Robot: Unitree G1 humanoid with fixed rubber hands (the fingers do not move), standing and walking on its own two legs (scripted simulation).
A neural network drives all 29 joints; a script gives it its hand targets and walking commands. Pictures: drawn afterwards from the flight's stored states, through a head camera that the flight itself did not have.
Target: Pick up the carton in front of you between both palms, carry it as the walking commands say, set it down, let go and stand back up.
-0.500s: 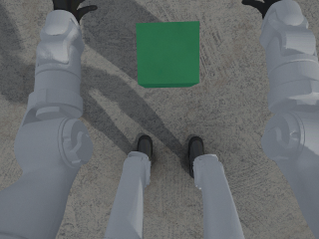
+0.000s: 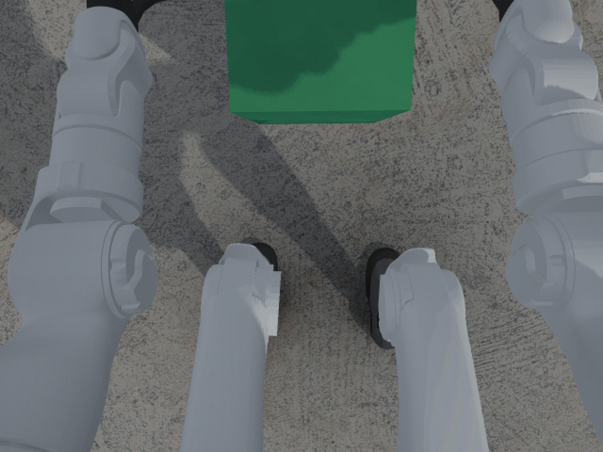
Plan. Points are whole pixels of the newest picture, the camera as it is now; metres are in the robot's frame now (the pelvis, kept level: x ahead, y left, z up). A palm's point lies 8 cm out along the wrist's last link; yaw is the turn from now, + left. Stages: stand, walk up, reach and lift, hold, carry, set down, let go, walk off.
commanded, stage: reach and lift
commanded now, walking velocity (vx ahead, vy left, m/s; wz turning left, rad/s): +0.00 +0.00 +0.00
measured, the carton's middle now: (318, 46) +0.56 +0.02 -0.35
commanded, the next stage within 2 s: none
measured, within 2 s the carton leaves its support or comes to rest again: leaves its support in 1.28 s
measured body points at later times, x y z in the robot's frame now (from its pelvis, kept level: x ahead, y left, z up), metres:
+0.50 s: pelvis -0.02 +0.00 -0.10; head +0.37 +0.01 +0.11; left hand +0.56 +0.20 -0.29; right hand +0.57 -0.17 -0.29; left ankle +0.08 +0.13 -0.44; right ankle +0.08 -0.13 -0.44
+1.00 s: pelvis -0.03 +0.00 -0.10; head +0.36 +0.01 +0.11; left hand +0.56 +0.17 -0.28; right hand +0.56 -0.14 -0.28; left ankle +0.08 +0.13 -0.44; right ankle +0.08 -0.13 -0.44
